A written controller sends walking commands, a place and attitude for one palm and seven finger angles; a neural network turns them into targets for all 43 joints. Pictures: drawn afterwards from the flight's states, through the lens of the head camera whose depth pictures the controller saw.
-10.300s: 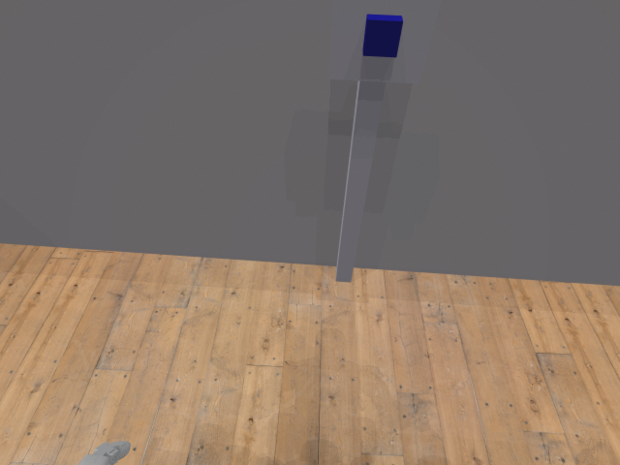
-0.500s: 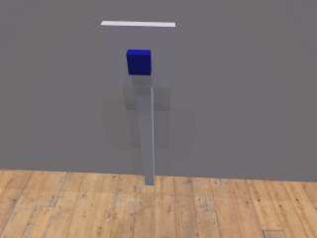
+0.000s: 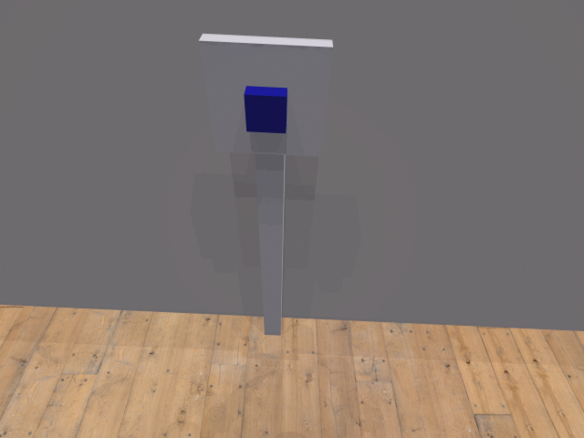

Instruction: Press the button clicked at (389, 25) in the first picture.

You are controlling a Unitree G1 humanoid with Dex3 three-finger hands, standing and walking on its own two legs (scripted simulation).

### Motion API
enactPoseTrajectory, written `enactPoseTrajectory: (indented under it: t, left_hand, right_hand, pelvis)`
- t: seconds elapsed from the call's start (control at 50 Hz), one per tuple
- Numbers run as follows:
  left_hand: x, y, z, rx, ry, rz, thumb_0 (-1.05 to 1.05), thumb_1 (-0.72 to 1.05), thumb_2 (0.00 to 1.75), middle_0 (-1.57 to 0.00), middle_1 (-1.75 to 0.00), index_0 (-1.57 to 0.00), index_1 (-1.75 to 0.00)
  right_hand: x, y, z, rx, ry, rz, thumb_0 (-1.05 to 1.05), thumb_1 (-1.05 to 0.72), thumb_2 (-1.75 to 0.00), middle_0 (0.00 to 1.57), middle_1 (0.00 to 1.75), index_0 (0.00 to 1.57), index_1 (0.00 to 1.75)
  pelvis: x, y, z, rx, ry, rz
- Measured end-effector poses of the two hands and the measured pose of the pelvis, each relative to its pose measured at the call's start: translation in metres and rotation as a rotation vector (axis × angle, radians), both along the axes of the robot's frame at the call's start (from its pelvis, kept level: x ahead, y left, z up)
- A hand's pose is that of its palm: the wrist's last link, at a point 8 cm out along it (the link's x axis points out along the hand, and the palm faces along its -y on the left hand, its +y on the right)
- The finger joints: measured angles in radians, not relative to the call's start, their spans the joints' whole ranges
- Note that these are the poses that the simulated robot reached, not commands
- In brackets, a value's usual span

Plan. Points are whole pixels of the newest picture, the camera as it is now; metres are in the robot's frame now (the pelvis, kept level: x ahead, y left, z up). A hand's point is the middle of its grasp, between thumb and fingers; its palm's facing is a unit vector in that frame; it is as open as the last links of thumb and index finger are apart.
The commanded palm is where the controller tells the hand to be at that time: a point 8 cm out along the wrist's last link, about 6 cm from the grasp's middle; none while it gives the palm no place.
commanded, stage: shuffle to correct the standing spot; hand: left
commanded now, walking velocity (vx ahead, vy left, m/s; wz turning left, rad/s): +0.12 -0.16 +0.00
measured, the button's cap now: (266, 109) +0.58 +0.08 +0.17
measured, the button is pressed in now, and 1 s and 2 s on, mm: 0 0 0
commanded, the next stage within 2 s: come to a stop and stand still in 0.82 s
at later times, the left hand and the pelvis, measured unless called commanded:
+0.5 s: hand out of the picture -0.03 +0.10 -0.19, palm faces +0.08 -0.99 -0.10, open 7.4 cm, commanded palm none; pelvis +0.05 -0.04 -0.01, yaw +0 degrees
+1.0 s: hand (253, 416) +0.20 +0.07 -0.17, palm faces -0.07 -0.97 -0.25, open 7.3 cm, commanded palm none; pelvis +0.11 -0.12 -0.01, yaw -3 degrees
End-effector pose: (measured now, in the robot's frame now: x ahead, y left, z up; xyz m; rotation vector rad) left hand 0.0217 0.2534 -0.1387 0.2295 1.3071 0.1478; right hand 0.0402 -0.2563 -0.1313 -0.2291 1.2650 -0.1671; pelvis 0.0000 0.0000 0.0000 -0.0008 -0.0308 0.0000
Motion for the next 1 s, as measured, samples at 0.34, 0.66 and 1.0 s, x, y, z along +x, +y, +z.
enactPoseTrajectory:
  t: [0.34, 0.66, 1.0]
  left_hand:
    - [-0.071, -0.084, -0.01, -0.102, 0.22, 0.109, 0.0, 0.91, 0.9, -0.2, -0.3, -0.2, -0.3]
    - [0.009, -0.089, -0.032, -0.167, 0.195, 0.041, 0.0, 0.91, 0.9, -0.2, -0.3, -0.2, -0.3]
    - [0.174, -0.133, 0.002, -0.006, -0.103, -0.072, 0.0, 0.91, 0.9, -0.19, -0.3, -0.2, -0.3]
  right_hand:
    - [-0.052, -0.011, -0.014, 0.05, 0.197, -0.117, 0.01, -0.9, -0.89, 0.2, 0.3, 0.21, 0.3]
    - [0.059, -0.01, -0.006, 0.0, -0.061, -0.115, 0.0, -0.92, -0.89, 0.2, 0.3, 0.21, 0.3]
    - [-0.007, -0.087, -0.029, 0.092, 0.218, -0.237, 0.0, -0.9, -0.89, 0.2, 0.3, 0.21, 0.3]
  pelvis:
    - [0.023, -0.038, -0.004, -0.012, 0.028, -0.014]
    - [0.073, -0.037, -0.011, -0.007, 0.007, -0.056]
    - [0.106, -0.124, -0.013, 0.012, 0.031, -0.05]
